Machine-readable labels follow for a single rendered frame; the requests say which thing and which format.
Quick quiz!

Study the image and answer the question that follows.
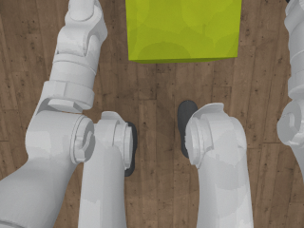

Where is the carton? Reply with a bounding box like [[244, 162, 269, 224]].
[[125, 0, 242, 64]]

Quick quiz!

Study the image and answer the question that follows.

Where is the robot right upper arm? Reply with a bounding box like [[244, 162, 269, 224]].
[[276, 97, 304, 183]]

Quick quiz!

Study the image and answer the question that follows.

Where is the left robot forearm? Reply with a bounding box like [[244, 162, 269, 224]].
[[25, 0, 108, 153]]

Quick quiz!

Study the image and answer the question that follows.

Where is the right robot foot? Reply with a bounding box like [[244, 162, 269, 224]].
[[177, 100, 199, 159]]

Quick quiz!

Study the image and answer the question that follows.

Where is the robot left upper arm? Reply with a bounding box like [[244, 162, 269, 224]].
[[0, 110, 96, 228]]

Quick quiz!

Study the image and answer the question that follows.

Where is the right robot forearm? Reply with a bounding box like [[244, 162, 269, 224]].
[[284, 0, 304, 100]]

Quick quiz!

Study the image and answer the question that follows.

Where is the robot right thigh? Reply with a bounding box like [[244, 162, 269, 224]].
[[186, 112, 254, 228]]

